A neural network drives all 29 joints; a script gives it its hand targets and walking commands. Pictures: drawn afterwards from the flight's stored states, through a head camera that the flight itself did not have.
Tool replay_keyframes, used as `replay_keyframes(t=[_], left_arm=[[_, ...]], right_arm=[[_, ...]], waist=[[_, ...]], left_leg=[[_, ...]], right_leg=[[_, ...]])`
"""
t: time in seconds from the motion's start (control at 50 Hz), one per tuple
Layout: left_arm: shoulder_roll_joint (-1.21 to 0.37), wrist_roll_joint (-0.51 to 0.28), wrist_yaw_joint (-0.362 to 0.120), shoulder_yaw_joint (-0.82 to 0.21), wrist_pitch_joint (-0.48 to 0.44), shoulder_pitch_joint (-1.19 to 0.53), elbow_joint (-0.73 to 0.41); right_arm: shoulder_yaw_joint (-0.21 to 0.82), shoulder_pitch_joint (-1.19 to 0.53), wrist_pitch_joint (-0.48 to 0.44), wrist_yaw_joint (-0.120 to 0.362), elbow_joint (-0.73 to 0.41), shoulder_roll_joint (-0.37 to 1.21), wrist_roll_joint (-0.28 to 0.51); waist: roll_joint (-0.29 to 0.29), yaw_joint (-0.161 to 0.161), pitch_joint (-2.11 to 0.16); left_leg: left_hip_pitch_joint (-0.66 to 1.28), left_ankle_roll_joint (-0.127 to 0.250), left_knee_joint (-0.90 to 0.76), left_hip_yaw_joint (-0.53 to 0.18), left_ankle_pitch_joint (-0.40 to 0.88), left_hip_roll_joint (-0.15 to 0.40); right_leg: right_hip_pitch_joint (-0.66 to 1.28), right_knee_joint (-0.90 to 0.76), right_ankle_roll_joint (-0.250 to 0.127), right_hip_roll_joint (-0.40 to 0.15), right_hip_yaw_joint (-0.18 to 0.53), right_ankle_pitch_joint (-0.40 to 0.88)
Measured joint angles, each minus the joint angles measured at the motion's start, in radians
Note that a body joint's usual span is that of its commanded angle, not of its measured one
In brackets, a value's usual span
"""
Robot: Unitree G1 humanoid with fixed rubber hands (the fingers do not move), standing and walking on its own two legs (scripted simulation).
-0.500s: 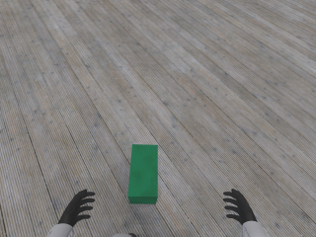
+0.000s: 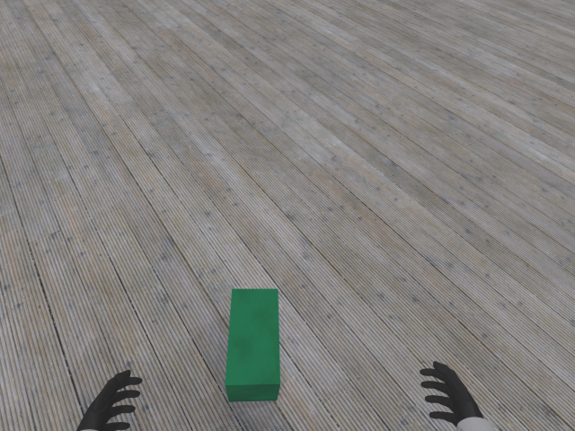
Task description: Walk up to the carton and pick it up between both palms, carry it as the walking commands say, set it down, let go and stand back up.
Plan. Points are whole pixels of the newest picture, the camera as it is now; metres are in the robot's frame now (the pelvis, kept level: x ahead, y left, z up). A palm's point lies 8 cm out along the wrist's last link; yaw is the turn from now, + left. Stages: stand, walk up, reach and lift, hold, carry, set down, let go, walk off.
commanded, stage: stand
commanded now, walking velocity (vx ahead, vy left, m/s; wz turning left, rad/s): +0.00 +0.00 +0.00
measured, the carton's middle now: (254, 343) +0.47 +0.07 -0.67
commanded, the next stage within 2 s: none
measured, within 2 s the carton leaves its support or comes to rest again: neither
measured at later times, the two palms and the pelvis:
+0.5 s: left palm (86, 424) +0.15 +0.28 -0.10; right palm (462, 398) +0.18 -0.26 -0.08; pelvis +0.03 +0.00 +0.00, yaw +0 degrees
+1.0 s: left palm out of the picture +0.11 +0.30 -0.10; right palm (468, 418) +0.16 -0.25 -0.06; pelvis +0.00 +0.01 +0.00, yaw +0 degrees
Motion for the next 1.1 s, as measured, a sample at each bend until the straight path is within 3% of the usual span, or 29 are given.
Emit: replay_keyframes(t=[0.18, 0.4, 1.1], left_arm=[[0.037, 0.000, 0.002, 0.009, -0.042, 0.000, 0.067], [0.039, 0.000, 0.016, 0.009, -0.059, 0.000, 0.117], [0.055, 0.000, 0.022, 0.009, -0.089, 0.000, 0.201]], right_arm=[[0.000, 0.000, -0.019, -0.014, 0.035, -0.020, 0.000], [0.000, 0.000, -0.027, -0.022, 0.036, -0.022, 0.000], [0.000, 0.000, -0.049, -0.026, 0.051, -0.036, 0.000]], waist=[[-0.009, 0.000, -0.009], [-0.006, 0.000, -0.010], [0.012, 0.000, -0.043]], left_leg=[[-0.022, 0.017, 0.048, 0.001, -0.049, -0.007], [-0.022, 0.012, 0.048, 0.001, -0.070, -0.004], [-0.021, 0.020, 0.048, 0.001, -0.026, -0.002]], right_leg=[[0.000, 0.003, 0.000, -0.005, 0.000, -0.026], [0.000, 0.003, 0.000, -0.003, 0.000, -0.046], [0.000, 0.004, 0.000, 0.000, 0.000, -0.004]])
